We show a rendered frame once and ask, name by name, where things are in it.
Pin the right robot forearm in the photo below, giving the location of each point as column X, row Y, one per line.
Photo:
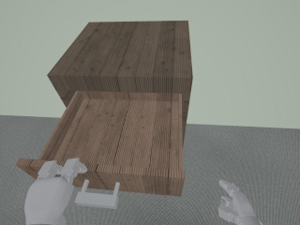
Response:
column 249, row 220

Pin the cabinet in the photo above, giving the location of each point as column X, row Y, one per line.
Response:
column 130, row 57

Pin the robot left hand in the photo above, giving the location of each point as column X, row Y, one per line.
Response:
column 49, row 195

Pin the robot right hand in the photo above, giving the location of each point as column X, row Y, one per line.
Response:
column 233, row 209

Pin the handle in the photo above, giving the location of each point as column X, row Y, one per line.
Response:
column 97, row 199

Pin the drawer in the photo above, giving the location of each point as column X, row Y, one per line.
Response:
column 131, row 138

